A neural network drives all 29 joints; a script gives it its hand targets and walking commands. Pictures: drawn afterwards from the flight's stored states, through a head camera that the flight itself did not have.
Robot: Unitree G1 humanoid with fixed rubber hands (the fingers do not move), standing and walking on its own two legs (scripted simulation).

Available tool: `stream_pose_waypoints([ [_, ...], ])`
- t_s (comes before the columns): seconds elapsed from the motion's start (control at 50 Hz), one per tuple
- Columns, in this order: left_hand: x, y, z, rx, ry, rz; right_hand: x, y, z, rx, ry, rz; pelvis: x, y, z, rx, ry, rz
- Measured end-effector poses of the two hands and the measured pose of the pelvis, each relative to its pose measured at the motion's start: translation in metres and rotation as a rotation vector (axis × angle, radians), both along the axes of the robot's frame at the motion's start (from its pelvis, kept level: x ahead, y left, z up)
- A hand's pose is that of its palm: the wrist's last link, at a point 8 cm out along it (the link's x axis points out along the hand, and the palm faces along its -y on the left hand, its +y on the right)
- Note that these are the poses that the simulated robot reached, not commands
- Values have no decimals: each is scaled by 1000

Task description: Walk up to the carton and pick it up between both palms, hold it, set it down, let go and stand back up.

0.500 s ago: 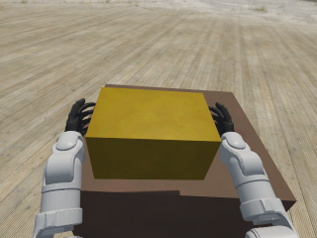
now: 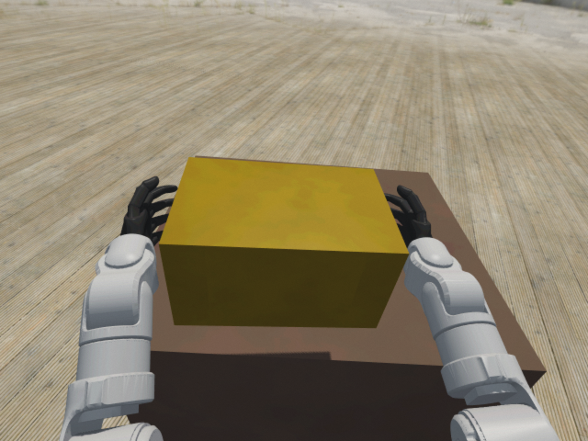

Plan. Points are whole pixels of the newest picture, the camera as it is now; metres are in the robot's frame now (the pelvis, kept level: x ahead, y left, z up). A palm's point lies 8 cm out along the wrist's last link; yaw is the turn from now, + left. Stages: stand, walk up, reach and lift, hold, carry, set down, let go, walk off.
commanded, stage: hold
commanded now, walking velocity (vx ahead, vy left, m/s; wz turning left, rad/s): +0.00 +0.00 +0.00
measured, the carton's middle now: (281, 241) +0.37 +0.01 +0.15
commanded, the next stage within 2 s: none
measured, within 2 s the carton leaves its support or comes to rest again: neither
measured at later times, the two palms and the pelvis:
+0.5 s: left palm (144, 235) +0.35 +0.19 +0.18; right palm (415, 239) +0.35 -0.18 +0.17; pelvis +0.00 +0.00 +0.00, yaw +0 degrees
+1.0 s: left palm (144, 237) +0.35 +0.19 +0.17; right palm (415, 243) +0.35 -0.18 +0.17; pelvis +0.00 +0.00 +0.00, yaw +0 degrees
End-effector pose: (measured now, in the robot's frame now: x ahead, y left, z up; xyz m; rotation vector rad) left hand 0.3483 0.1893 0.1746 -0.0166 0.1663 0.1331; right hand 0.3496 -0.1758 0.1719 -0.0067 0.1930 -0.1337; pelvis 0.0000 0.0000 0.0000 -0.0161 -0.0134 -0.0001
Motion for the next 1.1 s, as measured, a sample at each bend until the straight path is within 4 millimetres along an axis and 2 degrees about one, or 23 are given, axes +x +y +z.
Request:
stream_pose_waypoints([
  [0.26,-1,-1,4,5,-5,5,1,-1,2,10,-7,2,2,1,0,-1,7,-6],
  [0.72,1,-3,-1,3,8,1,2,-3,-2,-2,9,3,6,-3,0,2,-6,2],
  [1.1,3,-4,1,8,0,-1,4,-4,-2,1,-1,0,1,-3,0,1,18,-5],
])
